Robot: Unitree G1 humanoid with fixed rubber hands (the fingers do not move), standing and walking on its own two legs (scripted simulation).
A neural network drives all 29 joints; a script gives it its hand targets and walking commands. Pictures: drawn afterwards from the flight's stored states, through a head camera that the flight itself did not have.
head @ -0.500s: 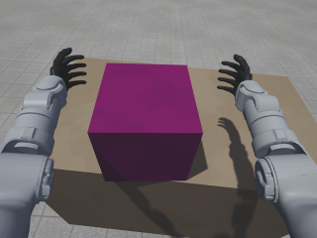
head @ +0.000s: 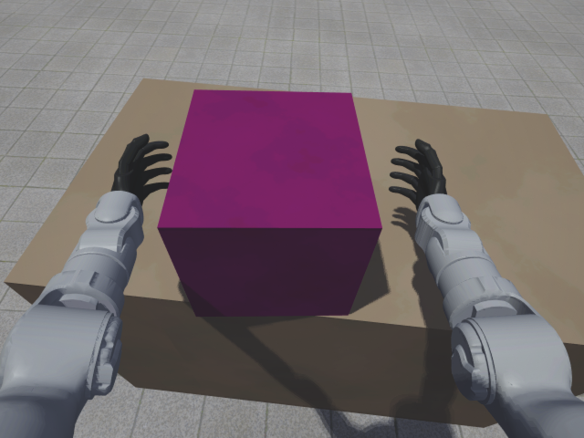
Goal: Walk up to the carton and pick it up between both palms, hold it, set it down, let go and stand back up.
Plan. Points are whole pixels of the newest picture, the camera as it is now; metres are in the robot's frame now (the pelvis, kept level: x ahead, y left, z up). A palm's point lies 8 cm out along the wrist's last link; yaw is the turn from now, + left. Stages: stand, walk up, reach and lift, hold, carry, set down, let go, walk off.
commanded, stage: reach and lift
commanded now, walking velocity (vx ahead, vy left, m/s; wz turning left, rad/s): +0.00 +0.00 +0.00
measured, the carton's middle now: (273, 205) +0.47 +0.03 +0.04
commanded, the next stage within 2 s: none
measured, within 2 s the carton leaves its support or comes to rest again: neither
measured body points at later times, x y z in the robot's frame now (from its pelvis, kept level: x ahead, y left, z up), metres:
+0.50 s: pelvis -0.01 +0.00 -0.01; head +0.08 +0.01 +0.43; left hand +0.48 +0.20 +0.08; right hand +0.46 -0.18 +0.08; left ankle +0.01 +0.08 -0.74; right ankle +0.02 -0.09 -0.74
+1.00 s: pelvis +0.02 +0.00 +0.01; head +0.09 +0.02 +0.45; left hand +0.47 +0.20 +0.08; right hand +0.47 -0.14 +0.09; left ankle +0.01 +0.08 -0.74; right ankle +0.02 -0.09 -0.74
